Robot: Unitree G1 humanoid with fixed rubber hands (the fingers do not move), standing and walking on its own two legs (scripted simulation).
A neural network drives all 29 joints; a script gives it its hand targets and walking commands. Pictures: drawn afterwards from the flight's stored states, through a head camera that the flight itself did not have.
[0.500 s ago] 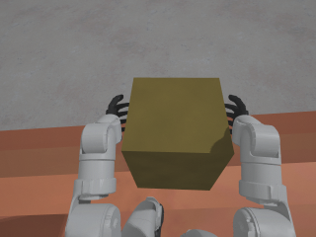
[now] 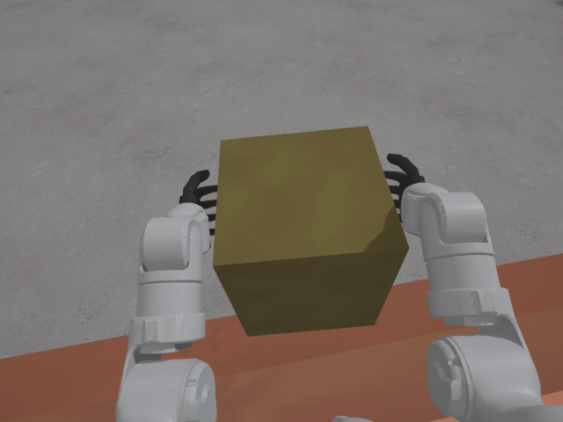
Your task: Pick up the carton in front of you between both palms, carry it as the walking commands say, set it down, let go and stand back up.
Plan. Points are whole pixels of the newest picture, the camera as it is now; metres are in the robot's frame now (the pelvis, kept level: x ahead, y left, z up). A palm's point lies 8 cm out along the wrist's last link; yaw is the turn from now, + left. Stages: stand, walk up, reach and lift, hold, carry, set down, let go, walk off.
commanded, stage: carry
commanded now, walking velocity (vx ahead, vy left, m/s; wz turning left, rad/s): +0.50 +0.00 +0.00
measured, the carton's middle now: (303, 239) +0.36 -0.01 +0.05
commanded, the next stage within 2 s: none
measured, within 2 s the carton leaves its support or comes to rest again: neither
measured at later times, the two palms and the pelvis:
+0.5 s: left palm (226, 143) +0.71 +0.15 -0.04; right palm (351, 146) +0.70 -0.15 -0.05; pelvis +0.36 +0.01 -0.14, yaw +3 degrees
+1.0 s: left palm (236, 118) +1.04 +0.17 -0.20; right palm (322, 108) +1.09 -0.13 -0.20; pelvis +0.73 -0.03 -0.27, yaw +2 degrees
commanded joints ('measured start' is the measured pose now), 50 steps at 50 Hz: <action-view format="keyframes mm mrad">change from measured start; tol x32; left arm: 1 -614 -995 -654 -34 -437 -13 -215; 50 -788 -1156 -793 -202 -634 -77 -255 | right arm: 1 -501 1126 534 -83 309 24 251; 50 -533 1080 572 -304 208 -44 190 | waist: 1 128 -87 -511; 50 174 -27 -386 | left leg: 1 -615 83 -114 58 48 -11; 9 -467 99 -29 -542 671 14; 17 410 61 126 -1078 976 99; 19 912 400 -336 -806 1425 242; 20 943 439 -485 -851 1075 317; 33 107 104 -87 -723 488 155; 36 56 170 24 -305 815 62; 38 -345 12 38 190 -77 -6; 50 -326 72 28 -794 814 4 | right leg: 1 833 -391 594 41 268 -245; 13 234 -74 172 239 189 -94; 17 96 -98 34 839 437 2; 19 -469 4 115 1188 -511 79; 22 -635 -87 170 936 -346 69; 32 -27 -40 -26 -45 517 61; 38 792 -266 146 87 828 -53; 42 674 -379 689 10 252 -238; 50 426 -140 321 98 216 -120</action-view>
